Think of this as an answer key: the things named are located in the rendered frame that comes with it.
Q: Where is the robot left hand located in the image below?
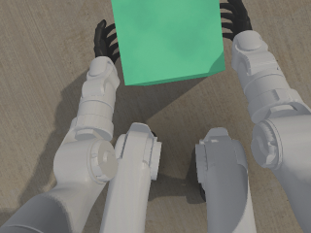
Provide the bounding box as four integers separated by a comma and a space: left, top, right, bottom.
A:
93, 19, 121, 65

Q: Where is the right robot upper arm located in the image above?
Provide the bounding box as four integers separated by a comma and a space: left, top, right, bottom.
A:
251, 115, 311, 233

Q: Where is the robot right hand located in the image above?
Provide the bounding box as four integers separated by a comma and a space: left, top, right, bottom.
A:
220, 0, 253, 42

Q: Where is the carton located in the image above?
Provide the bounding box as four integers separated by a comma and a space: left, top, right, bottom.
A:
111, 0, 225, 86

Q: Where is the right robot thigh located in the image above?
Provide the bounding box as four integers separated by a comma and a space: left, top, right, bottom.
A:
195, 135, 257, 233

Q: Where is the left robot upper arm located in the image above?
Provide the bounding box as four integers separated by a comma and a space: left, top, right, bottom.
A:
0, 137, 119, 233

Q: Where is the right robot forearm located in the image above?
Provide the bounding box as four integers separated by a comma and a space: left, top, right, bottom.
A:
231, 30, 311, 124

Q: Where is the right robot shin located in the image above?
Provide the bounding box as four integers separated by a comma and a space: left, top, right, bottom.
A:
201, 127, 248, 192

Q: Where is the left robot forearm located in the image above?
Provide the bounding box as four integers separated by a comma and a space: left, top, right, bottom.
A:
52, 56, 121, 171

